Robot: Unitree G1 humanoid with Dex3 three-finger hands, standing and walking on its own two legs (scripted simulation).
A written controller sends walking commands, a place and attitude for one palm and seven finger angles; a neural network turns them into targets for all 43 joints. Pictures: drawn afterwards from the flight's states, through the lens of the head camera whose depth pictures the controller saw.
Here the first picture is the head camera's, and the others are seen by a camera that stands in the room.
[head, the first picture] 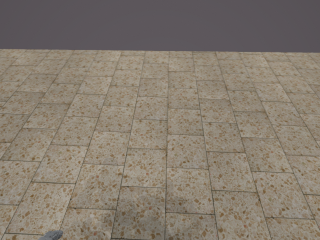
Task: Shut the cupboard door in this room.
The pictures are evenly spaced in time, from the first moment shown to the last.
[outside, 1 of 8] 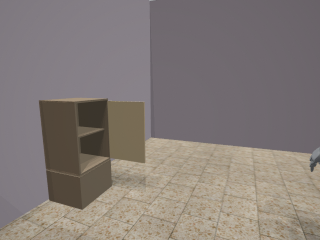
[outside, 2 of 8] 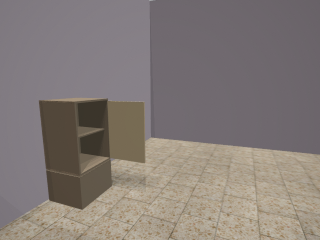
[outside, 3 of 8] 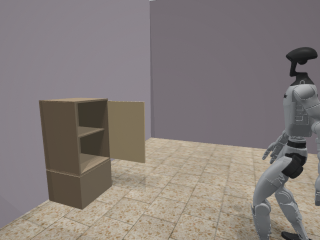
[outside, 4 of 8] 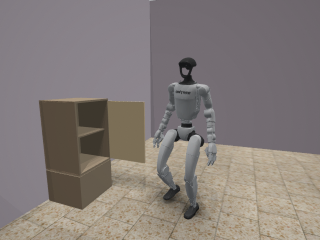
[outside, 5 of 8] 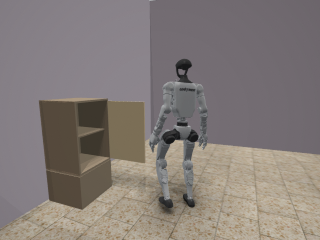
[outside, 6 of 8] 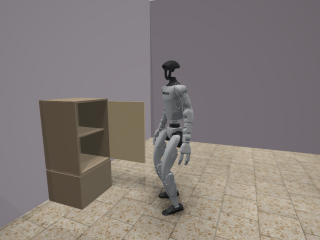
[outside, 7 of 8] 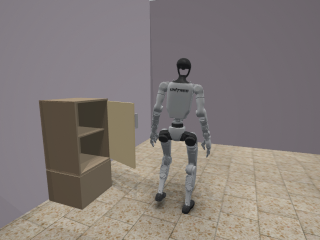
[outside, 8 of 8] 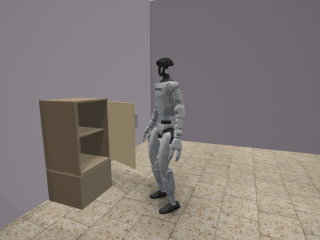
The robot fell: no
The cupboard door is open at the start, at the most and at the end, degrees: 90 90 68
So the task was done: no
